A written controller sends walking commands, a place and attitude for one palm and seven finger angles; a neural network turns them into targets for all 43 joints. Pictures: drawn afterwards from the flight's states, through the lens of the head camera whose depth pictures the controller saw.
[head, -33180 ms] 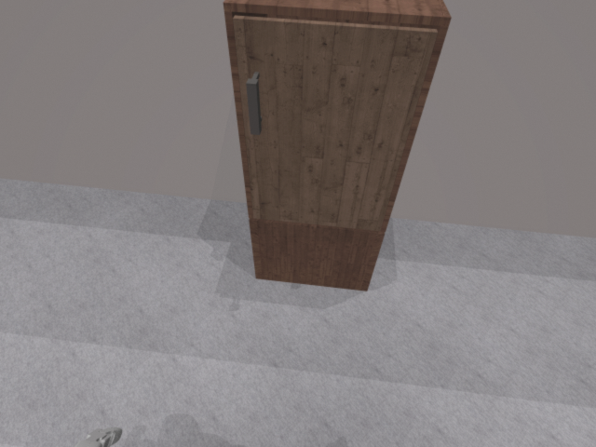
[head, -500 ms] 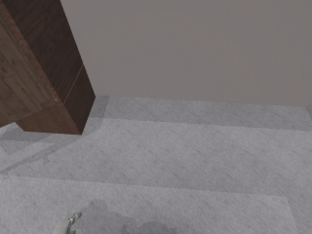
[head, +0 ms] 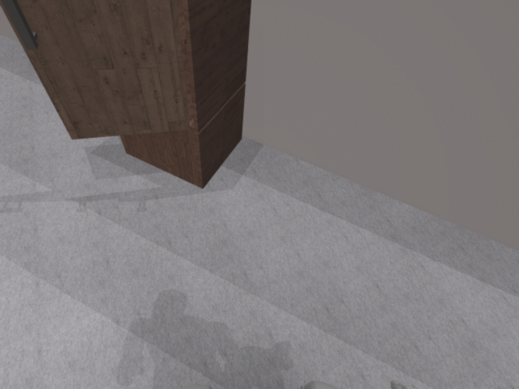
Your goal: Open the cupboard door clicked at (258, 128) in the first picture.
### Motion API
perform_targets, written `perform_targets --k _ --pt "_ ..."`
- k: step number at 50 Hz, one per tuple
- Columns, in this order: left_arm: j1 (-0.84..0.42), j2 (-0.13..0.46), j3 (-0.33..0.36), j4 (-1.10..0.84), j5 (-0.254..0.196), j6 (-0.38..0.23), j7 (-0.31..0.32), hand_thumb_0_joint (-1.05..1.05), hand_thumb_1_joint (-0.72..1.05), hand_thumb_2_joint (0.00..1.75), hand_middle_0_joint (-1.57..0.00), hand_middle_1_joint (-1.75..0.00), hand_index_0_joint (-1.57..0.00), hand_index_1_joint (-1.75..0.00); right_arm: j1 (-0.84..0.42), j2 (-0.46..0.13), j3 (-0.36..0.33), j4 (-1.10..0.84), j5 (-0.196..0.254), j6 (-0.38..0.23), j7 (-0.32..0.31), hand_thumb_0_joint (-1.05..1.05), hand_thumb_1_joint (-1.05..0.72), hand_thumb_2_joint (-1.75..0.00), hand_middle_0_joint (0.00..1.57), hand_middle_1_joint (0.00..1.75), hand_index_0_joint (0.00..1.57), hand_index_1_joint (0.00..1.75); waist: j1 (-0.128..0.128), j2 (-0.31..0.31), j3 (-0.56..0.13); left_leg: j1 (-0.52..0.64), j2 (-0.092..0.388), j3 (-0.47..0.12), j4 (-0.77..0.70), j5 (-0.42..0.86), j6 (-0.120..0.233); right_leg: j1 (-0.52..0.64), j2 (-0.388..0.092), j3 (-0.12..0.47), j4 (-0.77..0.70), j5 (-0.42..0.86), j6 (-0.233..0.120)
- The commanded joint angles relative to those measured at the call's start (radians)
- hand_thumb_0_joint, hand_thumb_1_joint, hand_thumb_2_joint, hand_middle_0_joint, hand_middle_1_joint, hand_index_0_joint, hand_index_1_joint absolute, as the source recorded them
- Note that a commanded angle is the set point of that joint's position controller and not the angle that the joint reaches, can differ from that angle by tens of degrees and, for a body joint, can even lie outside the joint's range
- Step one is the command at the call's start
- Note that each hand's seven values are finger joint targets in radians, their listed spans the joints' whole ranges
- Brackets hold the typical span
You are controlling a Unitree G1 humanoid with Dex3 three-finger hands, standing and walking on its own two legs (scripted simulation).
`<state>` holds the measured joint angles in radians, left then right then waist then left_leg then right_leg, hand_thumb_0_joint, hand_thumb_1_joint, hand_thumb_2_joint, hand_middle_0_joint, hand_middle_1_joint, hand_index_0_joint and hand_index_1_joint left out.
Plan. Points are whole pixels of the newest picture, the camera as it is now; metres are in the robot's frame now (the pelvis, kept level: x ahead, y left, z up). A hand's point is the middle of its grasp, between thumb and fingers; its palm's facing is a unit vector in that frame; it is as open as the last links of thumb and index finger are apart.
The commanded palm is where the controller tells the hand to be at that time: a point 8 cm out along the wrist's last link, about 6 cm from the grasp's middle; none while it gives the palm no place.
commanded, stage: turn to face it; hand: left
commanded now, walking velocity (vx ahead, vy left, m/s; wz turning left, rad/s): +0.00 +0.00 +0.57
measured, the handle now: (21, 17) +0.84 +0.64 +0.05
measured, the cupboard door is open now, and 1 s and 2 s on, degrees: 39 39 39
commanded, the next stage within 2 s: take the last steps up to it in 0.52 s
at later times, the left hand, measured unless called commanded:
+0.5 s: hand out of the picture +0.06 +0.17 -0.14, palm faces +0.23 -0.94 -0.25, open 7.3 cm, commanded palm none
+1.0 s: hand out of the picture -0.02 +0.24 -0.16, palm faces +0.42 -0.89 -0.18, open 7.4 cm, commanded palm none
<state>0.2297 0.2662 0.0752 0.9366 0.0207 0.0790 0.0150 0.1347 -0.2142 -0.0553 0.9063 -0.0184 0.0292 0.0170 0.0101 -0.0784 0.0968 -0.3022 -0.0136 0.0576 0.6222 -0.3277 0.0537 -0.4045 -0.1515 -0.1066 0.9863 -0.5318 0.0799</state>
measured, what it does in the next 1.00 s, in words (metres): steps on the spot, turning left: right foot, then left foot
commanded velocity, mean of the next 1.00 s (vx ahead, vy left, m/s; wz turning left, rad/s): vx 0.12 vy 0.05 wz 0.29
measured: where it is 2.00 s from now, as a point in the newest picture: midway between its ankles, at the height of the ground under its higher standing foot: (184, 345)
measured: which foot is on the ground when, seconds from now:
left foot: down 0.00-0.40, up 0.42-0.74, down 0.76-1.00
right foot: up 0.00-0.38, down 0.40-0.76, up 0.78-1.00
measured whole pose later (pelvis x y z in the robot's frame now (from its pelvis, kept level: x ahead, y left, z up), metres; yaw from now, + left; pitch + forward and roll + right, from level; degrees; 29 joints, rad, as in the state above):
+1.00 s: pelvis +0.02 +0.04 +0.02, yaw +22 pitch -1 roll -1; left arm 0.23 0.23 0.07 1.01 0.03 0.03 -0.02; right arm 0.31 -0.15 -0.01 1.02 -0.02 -0.04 -0.01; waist 0.02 -0.04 0.04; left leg -0.09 -0.06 0.03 0.34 -0.24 0.09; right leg -0.54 -0.10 -0.05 1.12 -0.30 0.04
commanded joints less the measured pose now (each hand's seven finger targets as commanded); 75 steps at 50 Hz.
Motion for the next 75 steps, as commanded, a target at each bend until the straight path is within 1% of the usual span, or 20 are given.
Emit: perform_targets --k 1,17,18,20,21,25,32,36,37,38,39,46,61,64,65,66,67,68,70,75 --pt "-0.086 0.066 0.01 -0.114 -0.001 -0.042 -0.001 0.0 0.9 0.9 -0.2 -0.3 -0.2 -0.3 0.084 -0.205 -0.045 -0.03 -0.004 -0.021 -0.04 0.0 -0.9 -0.9 0.2 0.3 0.2 0.3 -0.039 0.226 -0.13 0.19 0.264 -0.312 -0.268 0.575 0.103 -0.192 0.027 0.111 0.191 0.118 0.006" --pt "-0.012 0.047 0.001 -0.096 -0.015 -0.062 0.015 0.0 0.9 0.9 -0.2 -0.3 -0.2 -0.3 0.059 -0.175 -0.048 -0.026 -0.004 -0.004 -0.032 0.0 -0.9 -0.9 0.2 0.3 0.2 0.3 0.013 0.21 -0.143 -0.002 0.168 -0.407 -0.178 0.441 0.075 0.259 0.142 0.075 -0.468 0.272 -0.014" --pt "0.03 0.075 0.007 -0.087 -0.012 -0.073 0.019 0.0 0.9 0.9 -0.2 -0.3 -0.2 -0.3 0.055 -0.152 -0.046 -0.029 0.004 -0.005 -0.028 0.0 -0.9 -0.9 0.2 0.3 0.2 0.3 0.033 0.143 -0.158 -0.076 0.119 -0.373 -0.117 0.328 0.031 0.379 0.094 0.119 -0.598 0.352 -0.025" --pt "0.055 0.187 0.027 -0.088 0.008 -0.083 0.024 0.0 0.9 0.9 -0.2 -0.3 -0.2 -0.3 0.062 -0.086 -0.039 -0.054 0.01 -0.005 -0.023 0.0 -0.9 -0.9 0.2 0.3 0.2 0.3 0.043 -0.218 -0.141 -0.263 -0.078 -0.108 0.286 -0.275 -0.078 0.397 -0.317 0.488 -0.719 0.494 -0.21" --pt "0.024 0.171 0.018 -0.099 0.003 -0.08 0.025 0.0 0.9 0.9 -0.2 -0.3 -0.2 -0.3 0.069 -0.112 -0.048 -0.05 0.003 0.005 -0.019 0.0 -0.9 -0.9 0.2 0.3 0.2 0.3 0.025 -0.131 -0.112 -0.227 -0.03 -0.142 0.432 -0.27 -0.071 0.278 -0.326 0.425 -0.714 0.494 -0.255" --pt "-0.062 0.076 -0.003 -0.107 -0.003 -0.09 0.019 0.0 0.9 0.9 -0.2 -0.3 -0.2 -0.3 0.078 -0.088 -0.042 0.008 0.0 0.026 -0.007 0.0 -0.9 -0.9 0.2 0.3 0.2 0.3 -0.026 -0.133 -0.049 -0.232 0.019 -0.104 0.562 -0.09 -0.099 0.22 -0.147 0.192 -0.692 0.562 -0.204" --pt "0.082 0.12 0.02 -0.034 0.013 -0.094 0.017 0.0 0.9 0.9 -0.2 -0.3 -0.2 -0.3 -0.001 -0.031 -0.012 0.011 0.009 0.0 -0.009 0.0 -0.9 -0.9 0.2 0.3 0.2 0.3 0.039 -0.119 -0.106 -0.103 0.001 0.003 0.111 -0.158 -0.104 0.365 -0.173 0.155 -0.6 0.772 -0.214" --pt "0.05 0.134 0.031 -0.019 0.003 -0.088 -0.001 0.0 0.9 0.9 -0.2 -0.3 -0.2 -0.3 0.103 -0.064 -0.011 0.046 0.003 -0.022 -0.007 0.0 -0.9 -0.9 0.2 0.3 0.2 0.3 -0.013 -0.074 -0.116 0.155 -0.009 0.03 -0.18 0.006 -0.076 0.193 -0.15 0.107 -0.535 0.335 -0.137" --pt "0.029 0.105 0.028 -0.036 -0.005 -0.08 -0.007 0.0 0.9 0.9 -0.2 -0.3 -0.2 -0.3 0.16 -0.122 -0.024 0.056 -0.002 -0.029 -0.01 0.0 -0.9 -0.9 0.2 0.3 0.2 0.3 -0.047 0.067 -0.124 0.275 0.08 -0.102 -0.258 -0.026 -0.029 0.035 -0.086 0.042 -0.414 0.124 -0.092" --pt "0.012 0.031 0.017 -0.066 -0.009 -0.073 -0.017 0.0 0.9 0.9 -0.2 -0.3 -0.2 -0.3 0.223 -0.225 -0.05 0.061 -0.016 -0.029 -0.016 0.0 -0.9 -0.9 0.2 0.3 0.2 0.3 -0.081 0.388 -0.123 0.371 0.315 -0.441 -0.343 -0.071 0.084 -0.191 0.06 -0.088 -0.154 -0.09 -0.029" --pt "-0.107 0.027 0.002 -0.104 0.003 -0.071 -0.015 0.0 0.9 0.9 -0.2 -0.3 -0.2 -0.3 0.299 -0.246 -0.054 0.082 -0.017 -0.025 -0.026 0.0 -0.9 -0.9 0.2 0.3 0.2 0.3 -0.129 0.355 -0.077 0.31 0.396 -0.53 -0.42 -0.099 0.182 -0.276 0.075 -0.012 0.032 -0.129 -0.043" --pt "-0.028 0.017 0.0 -0.006 0.007 -0.086 -0.035 0.0 0.9 0.9 -0.2 -0.3 -0.2 -0.3 0.23 -0.107 0.003 0.082 0.003 -0.084 -0.044 0.0 -0.9 -0.9 0.2 0.3 0.2 0.3 -0.019 0.18 -0.054 0.279 0.213 -0.252 -0.415 0.313 0.129 -0.258 0.038 0.06 0.16 0.239 -0.049" --pt "-0.25 -0.037 -0.025 -0.089 0.001 -0.107 -0.03 0.0 0.9 0.9 -0.2 -0.3 -0.2 -0.3 0.427 -0.055 0.017 0.211 -0.009 -0.095 -0.049 0.0 -0.9 -0.9 0.2 0.3 0.2 0.3 -0.066 0.151 0.037 0.294 0.237 -0.221 -0.392 0.506 0.157 -0.136 0.083 0.022 -0.274 0.256 -0.078" --pt "-0.092 -0.024 -0.012 -0.042 0.0 -0.117 -0.027 0.0 0.9 0.9 -0.2 -0.3 -0.2 -0.3 0.406 -0.061 0.017 0.226 -0.003 -0.094 -0.052 0.0 -0.9 -0.9 0.2 0.3 0.2 0.3 0.01 0.109 -0.024 0.225 0.178 -0.159 -0.222 0.65 0.107 0.148 0.141 -0.015 -0.415 0.315 -0.104" --pt "0.047 0.007 0.001 -0.001 0.001 -0.127 -0.022 0.0 0.9 0.9 -0.2 -0.3 -0.2 -0.3 0.389 -0.063 0.015 0.221 0.005 -0.097 -0.05 0.0 -0.9 -0.9 0.2 0.3 0.2 0.3 0.07 0.084 -0.085 0.124 0.14 -0.136 -0.066 0.624 0.072 0.37 0.119 0.023 -0.469 0.366 -0.121" --pt "0.206 0.087 0.021 0.043 0.006 -0.136 -0.009 0.0 0.9 0.9 -0.2 -0.3 -0.2 -0.3 0.382 -0.043 0.013 0.198 0.018 -0.103 -0.042 0.0 -0.9 -0.9 0.2 0.3 0.2 0.3 0.127 -0.053 -0.19 -0.091 0.061 -0.076 0.167 0.4 0.026 0.64 -0.074 0.253 -0.51 0.351 -0.192" --pt "0.291 0.154 0.037 0.075 0.002 -0.132 -0.003 0.0 0.9 0.9 -0.2 -0.3 -0.2 -0.3 0.415 -0.021 0.011 0.175 0.019 -0.104 -0.047 0.0 -0.9 -0.9 0.2 0.3 0.2 0.3 0.116 -0.187 -0.27 -0.26 -0.065 -0.028 0.474 -0.235 -0.02 0.746 -0.355 0.627 -0.643 0.441 -0.306" --pt "0.245 0.141 0.035 0.059 -0.014 -0.129 -0.001 0.0 0.9 0.9 -0.2 -0.3 -0.2 -0.3 0.357 -0.055 0.003 0.171 0.009 -0.092 -0.041 0.0 -0.9 -0.9 0.2 0.3 0.2 0.3 0.103 -0.047 -0.165 -0.303 0.011 -0.1 0.608 -0.232 -0.015 0.58 -0.371 0.635 -0.731 0.328 -0.332" --pt "0.088 0.037 0.01 0.033 -0.012 -0.136 0.002 0.0 0.9 0.9 -0.2 -0.3 -0.2 -0.3 0.263 0.001 0.0 0.165 0.001 -0.076 -0.03 0.0 -0.9 -0.9 0.2 0.3 0.2 0.3 0.039 0.016 0.016 -0.306 0.082 -0.115 0.613 -0.05 -0.025 0.274 -0.27 0.467 -0.806 0.201 -0.267" --pt "0.075 -0.046 -0.011 0.056 -0.004 -0.16 -0.001 0.0 0.9 0.9 -0.2 -0.3 -0.2 -0.3 0.298 0.054 0.004 0.176 -0.01 -0.038 -0.012 0.0 -0.9 -0.9 0.2 0.3 0.2 0.3 -0.026 -0.048 -0.017 -0.203 0.119 -0.045 0.417 0.093 -0.079 0.156 -0.146 0.158 -0.849 0.363 -0.213"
